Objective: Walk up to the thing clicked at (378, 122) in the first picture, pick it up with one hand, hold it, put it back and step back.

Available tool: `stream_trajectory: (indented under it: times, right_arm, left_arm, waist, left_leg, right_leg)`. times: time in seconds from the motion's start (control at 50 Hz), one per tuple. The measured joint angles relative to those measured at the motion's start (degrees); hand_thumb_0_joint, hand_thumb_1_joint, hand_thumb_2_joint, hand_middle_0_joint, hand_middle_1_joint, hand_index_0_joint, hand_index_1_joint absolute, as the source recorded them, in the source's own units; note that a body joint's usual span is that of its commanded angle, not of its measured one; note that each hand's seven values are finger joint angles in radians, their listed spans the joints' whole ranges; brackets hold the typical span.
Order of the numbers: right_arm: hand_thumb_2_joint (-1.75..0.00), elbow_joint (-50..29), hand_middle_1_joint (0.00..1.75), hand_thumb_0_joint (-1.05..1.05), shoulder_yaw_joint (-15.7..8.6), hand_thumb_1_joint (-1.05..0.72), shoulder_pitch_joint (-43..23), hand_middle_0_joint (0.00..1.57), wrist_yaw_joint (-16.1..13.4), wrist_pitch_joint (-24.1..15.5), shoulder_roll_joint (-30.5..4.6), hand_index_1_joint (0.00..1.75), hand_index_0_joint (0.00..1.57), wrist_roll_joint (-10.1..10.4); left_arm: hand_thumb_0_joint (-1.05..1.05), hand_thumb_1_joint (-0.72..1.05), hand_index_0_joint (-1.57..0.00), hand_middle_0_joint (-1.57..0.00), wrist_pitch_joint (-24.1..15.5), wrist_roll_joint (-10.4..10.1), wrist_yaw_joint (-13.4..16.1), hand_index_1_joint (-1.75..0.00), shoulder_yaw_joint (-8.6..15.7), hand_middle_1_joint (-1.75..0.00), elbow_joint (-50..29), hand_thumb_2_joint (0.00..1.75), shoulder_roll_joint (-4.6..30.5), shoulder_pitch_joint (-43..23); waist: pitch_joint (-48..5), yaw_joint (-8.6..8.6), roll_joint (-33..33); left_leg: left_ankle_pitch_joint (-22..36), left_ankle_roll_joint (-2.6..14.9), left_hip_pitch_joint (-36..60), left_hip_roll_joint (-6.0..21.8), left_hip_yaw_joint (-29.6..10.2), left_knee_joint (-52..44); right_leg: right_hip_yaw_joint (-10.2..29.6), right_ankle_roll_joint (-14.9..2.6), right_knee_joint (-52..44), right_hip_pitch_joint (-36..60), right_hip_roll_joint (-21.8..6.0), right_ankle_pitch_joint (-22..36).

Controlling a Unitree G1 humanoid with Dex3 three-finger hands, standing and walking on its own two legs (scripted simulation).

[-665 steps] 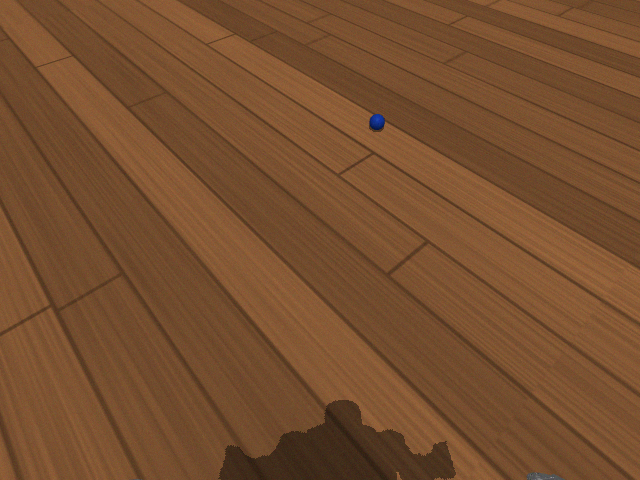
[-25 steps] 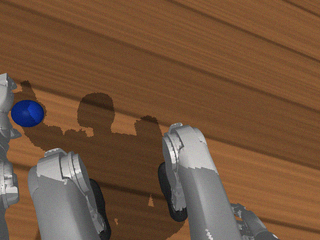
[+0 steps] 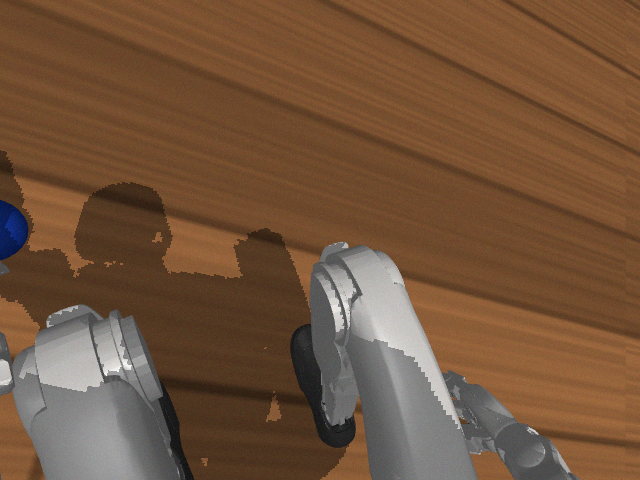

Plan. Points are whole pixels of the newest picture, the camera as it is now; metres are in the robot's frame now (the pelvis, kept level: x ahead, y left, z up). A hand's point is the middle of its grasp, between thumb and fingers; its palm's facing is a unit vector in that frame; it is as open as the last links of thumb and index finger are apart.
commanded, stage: rest palm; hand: left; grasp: from above
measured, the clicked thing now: out of the picture +0.43 +0.32 -0.25
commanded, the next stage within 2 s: close in 0.82 s
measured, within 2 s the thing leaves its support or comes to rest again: neither
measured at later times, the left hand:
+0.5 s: hand out of the picture +0.41 +0.31 -0.23, palm faces -0.42 -0.13 -0.90, open 13.9 cm
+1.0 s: hand out of the picture +0.41 +0.32 -0.24, palm faces -0.45 -0.15 -0.88, open 13.6 cm
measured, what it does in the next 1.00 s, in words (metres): stands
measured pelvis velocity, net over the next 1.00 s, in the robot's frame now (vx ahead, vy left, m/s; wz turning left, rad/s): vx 0.00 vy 0.01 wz -0.05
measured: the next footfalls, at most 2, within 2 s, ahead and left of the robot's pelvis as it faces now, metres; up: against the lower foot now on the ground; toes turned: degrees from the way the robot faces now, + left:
none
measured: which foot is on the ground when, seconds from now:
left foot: down 0.00-1.00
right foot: down 0.00-1.00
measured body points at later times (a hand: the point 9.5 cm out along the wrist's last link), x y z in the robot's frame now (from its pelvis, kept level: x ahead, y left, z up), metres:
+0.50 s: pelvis +0.00 +0.00 +0.00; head +0.25 +0.11 +0.35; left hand +0.43 +0.32 -0.18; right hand +0.06 -0.26 -0.08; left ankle +0.07 +0.14 -0.26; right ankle +0.10 -0.12 -0.26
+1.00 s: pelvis +0.00 +0.01 +0.00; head +0.26 +0.12 +0.35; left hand +0.43 +0.33 -0.19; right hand +0.07 -0.24 -0.08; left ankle +0.07 +0.14 -0.26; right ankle +0.10 -0.12 -0.26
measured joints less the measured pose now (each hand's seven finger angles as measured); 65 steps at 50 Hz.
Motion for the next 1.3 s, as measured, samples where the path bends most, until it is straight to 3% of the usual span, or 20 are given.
stream_trajectory:
  times: [0.06,0.2,0.32,0.42,0.54,0.66,0.84,0.94,1.06,1.22,1.3]
  right_arm:
    - [-0.90,0.03,0.30,0.00,0.39,-0.91,0.44,0.20,0.69,-0.40,0.18,0.30,0.20,-0.19]
    - [-0.90,0.24,0.30,0.00,1.51,-0.91,2.27,0.20,1.46,-0.26,1.04,0.30,0.20,-0.12]
    - [-0.90,0.00,0.30,0.00,2.86,-0.91,3.31,0.20,1.68,0.21,0.91,0.30,0.20,-0.24]
    - [-0.90,0.03,0.30,0.00,3.68,-0.90,2.82,0.20,1.81,-0.32,-0.02,0.30,0.20,-1.15]
    - [-0.90,0.41,0.30,0.00,3.52,-0.90,1.37,0.20,2.20,-2.13,-1.06,0.30,0.20,-2.15]
    - [-0.90,0.30,0.30,0.00,3.60,-0.91,0.14,0.20,3.47,-4.55,-1.73,0.30,0.20,-2.16]
    - [-0.90,-0.74,0.30,0.00,4.41,-0.91,-0.09,0.20,4.23,-6.23,-1.00,0.30,0.20,-1.89]
    - [-0.90,-0.57,0.30,0.00,5.81,-0.91,0.27,0.20,4.42,-5.84,-0.41,0.30,0.20,-2.13]
    - [-0.90,-0.42,0.30,0.00,6.68,-0.91,0.69,0.20,4.74,-6.07,-0.65,0.30,0.20,-2.63]
    - [-0.90,0.13,0.30,0.00,6.25,-0.90,0.43,0.20,4.89,-6.91,-1.61,0.30,0.20,-2.45]
    - [-0.90,-0.38,0.30,0.00,6.00,-0.90,0.30,0.20,5.10,-7.60,-2.22,0.30,0.20,-2.04]
  left_arm:
    - [0.00,-0.46,-0.09,-0.06,0.70,-1.55,-1.14,-1.01,1.62,-1.04,-0.44,0.91,0.88,0.22]
    - [0.00,-0.46,-0.10,-0.06,0.08,-5.15,-4.87,-1.01,1.90,-1.05,-1.12,0.90,1.85,1.97]
    - [0.00,-0.46,-0.10,-0.06,-3.92,-4.30,-5.01,-1.01,1.21,-1.05,-0.80,0.90,2.85,2.90]
    - [0.00,-0.46,-0.09,-0.06,-5.81,-1.56,-1.54,-1.00,0.52,-1.04,0.69,0.92,3.40,2.85]
    - [0.00,-0.46,-0.09,-0.07,-3.99,0.27,2.72,-1.00,-1.00,-1.03,2.73,0.92,3.06,2.36]
    - [0.00,-0.46,-0.09,-0.07,-0.76,-1.61,3.60,-1.00,-2.51,-1.03,4.22,0.93,3.21,0.52]
    - [0.00,-0.46,-0.10,-0.07,-0.24,-4.05,0.17,-1.02,-0.66,-1.05,4.58,0.92,4.94,0.35]
    - [0.00,-0.44,-0.11,-0.08,-2.34,-3.91,-0.04,-1.04,-0.39,-1.08,4.12,0.93,5.44,1.47]
    - [0.00,-0.42,-0.12,-0.08,-3.74,-3.00,1.71,-1.05,-1.88,-1.09,4.25,0.93,5.57,1.83]
    - [0.00,-0.37,-0.14,-0.10,-2.09,-3.06,4.13,-1.04,-3.66,-1.09,4.88,0.90,4.86,1.16]
    - [0.00,-0.36,-0.15,-0.10,-0.95,-3.30,3.76,-1.03,-2.67,-1.09,5.50,0.88,5.13,0.53]
  waist:
    - [0.87,-0.21,0.57]
    - [2.08,0.17,1.46]
    - [2.87,0.44,0.59]
    - [2.80,0.07,-0.60]
    - [2.02,-0.50,-1.32]
    - [1.98,-0.73,-1.65]
    - [3.72,-1.20,-1.59]
    - [4.59,-0.92,-1.76]
    - [4.95,-0.72,-2.09]
    - [4.08,-0.66,-2.19]
    - [3.83,-1.11,-2.15]
  left_leg:
    - [-0.52,0.00,0.06,0.23,-0.45,0.38]
    - [-1.16,0.07,0.62,0.55,-0.77,0.31]
    - [-1.03,-0.08,1.17,0.43,-1.28,0.41]
    - [-0.93,-0.21,1.36,0.26,-2.00,1.10]
    - [-0.99,-0.14,1.09,0.19,-2.50,1.61]
    - [-1.16,0.07,1.03,0.18,-2.60,1.75]
    - [-1.60,0.21,1.50,0.15,-2.78,1.85]
    - [-1.80,0.05,2.00,0.16,-3.20,1.96]
    - [-1.62,-0.10,2.21,0.06,-3.70,2.39]
    - [-1.45,-0.03,2.17,0.17,-3.98,2.22]
    - [-1.35,0.13,2.07,0.21,-3.91,2.03]
  right_leg:
    - [-0.30,0.15,0.02,0.01,0.32,-0.10]
    - [-0.57,0.24,-0.43,0.49,0.64,-0.29]
    - [-0.99,0.19,-0.63,1.21,0.68,-0.05]
    - [-1.51,0.21,-0.36,1.65,0.81,0.20]
    - [-1.85,0.36,-0.32,1.68,0.99,0.30]
    - [-1.90,0.68,-0.40,1.83,1.06,0.15]
    - [-2.06,0.82,-0.61,2.57,1.10,-0.23]
    - [-2.37,0.85,-0.71,3.04,1.22,-0.23]
    - [-2.72,0.81,-0.53,3.32,1.35,0.10]
    - [-2.96,0.88,-1.03,3.33,1.55,0.53]
    - [-2.92,1.00,-1.27,3.29,1.58,0.65]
